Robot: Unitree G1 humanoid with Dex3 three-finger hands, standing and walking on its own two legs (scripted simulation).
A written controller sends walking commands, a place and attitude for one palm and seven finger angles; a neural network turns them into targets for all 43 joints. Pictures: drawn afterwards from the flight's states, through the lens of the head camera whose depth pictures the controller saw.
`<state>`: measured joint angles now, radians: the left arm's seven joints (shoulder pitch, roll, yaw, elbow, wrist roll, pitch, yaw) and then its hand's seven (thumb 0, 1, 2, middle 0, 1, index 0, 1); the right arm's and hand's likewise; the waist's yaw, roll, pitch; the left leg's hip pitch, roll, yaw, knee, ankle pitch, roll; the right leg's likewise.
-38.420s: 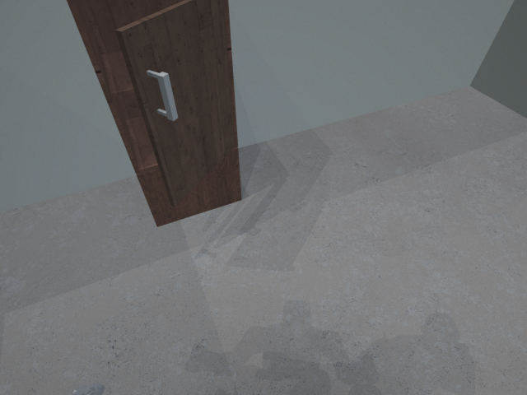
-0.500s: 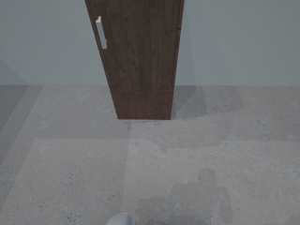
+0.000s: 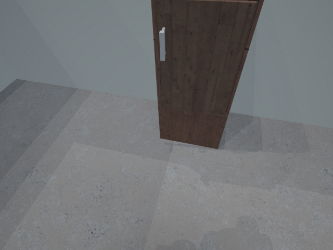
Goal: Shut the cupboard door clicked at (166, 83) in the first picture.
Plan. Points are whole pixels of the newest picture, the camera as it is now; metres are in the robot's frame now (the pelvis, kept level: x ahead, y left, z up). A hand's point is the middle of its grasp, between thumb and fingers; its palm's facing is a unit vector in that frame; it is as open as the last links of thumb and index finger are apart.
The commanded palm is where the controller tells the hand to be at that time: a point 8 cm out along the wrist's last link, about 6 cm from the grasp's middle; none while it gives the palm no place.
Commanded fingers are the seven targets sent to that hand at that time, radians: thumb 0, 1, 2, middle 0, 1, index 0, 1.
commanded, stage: take the last steps up to it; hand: left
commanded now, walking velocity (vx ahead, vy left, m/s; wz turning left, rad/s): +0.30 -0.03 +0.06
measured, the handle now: (163, 44) +0.91 +0.09 +0.04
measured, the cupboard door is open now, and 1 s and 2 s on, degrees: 5 5 5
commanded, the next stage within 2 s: come to a stop and stand still in 1.08 s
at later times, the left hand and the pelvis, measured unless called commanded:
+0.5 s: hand out of the picture +0.12 +0.21 -0.17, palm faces +0.03 -0.99 -0.15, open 7.4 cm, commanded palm none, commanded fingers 0.00 0.90 0.90 -0.20 -0.30 -0.20 -0.30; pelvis +0.12 +0.04 +0.01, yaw +0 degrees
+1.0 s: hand (128, 187) +0.33 +0.16 -0.16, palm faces +0.08 -0.98 -0.21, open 7.1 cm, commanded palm none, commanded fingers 0.00 0.90 0.90 -0.20 -0.30 -0.20 -0.30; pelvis +0.31 -0.02 +0.01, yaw +2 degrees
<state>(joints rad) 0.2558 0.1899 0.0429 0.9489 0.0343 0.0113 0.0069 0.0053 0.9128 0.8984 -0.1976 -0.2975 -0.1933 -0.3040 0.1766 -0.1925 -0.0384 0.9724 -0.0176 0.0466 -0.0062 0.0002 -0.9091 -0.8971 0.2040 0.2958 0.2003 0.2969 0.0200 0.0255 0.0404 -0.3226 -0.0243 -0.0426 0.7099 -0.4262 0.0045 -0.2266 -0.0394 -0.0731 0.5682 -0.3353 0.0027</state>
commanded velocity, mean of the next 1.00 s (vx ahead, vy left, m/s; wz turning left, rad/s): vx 0.29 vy -0.05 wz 0.01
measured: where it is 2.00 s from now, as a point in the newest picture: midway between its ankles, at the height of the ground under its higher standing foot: (174, 222)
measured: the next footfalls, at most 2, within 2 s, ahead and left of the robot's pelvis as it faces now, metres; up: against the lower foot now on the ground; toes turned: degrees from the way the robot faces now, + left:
left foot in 0.30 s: +0.12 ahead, +0.15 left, +0.00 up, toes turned +8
right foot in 0.72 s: +0.32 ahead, -0.12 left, +0.00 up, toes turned -7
